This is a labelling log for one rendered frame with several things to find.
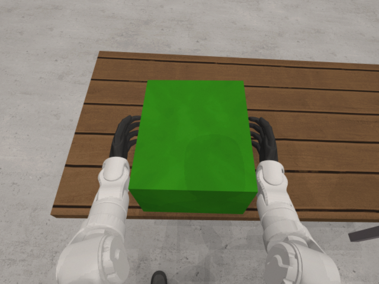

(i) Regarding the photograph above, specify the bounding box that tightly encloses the carton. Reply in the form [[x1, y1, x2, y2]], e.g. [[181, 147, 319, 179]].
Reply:
[[129, 80, 258, 214]]

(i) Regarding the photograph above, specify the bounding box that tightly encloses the robot right forearm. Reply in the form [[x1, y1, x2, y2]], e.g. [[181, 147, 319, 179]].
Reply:
[[256, 160, 341, 279]]

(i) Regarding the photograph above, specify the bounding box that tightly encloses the robot left foot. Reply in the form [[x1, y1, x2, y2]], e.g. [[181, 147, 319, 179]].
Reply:
[[151, 270, 167, 284]]

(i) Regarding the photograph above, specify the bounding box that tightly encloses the robot left forearm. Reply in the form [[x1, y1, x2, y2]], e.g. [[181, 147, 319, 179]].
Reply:
[[56, 157, 130, 284]]

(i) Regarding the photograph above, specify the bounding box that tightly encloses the table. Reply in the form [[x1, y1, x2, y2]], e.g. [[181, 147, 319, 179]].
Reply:
[[50, 51, 379, 242]]

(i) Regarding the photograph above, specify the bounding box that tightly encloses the left robot upper arm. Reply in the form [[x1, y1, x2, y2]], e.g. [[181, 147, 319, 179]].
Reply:
[[57, 234, 130, 284]]

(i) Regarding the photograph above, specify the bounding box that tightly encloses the robot left hand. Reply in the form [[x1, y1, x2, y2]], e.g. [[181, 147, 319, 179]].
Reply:
[[109, 115, 141, 159]]

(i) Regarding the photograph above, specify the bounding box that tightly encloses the right robot upper arm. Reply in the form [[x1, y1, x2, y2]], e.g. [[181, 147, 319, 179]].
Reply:
[[264, 241, 341, 284]]

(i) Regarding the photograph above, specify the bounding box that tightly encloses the robot right hand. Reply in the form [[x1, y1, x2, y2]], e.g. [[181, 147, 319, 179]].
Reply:
[[248, 117, 278, 162]]

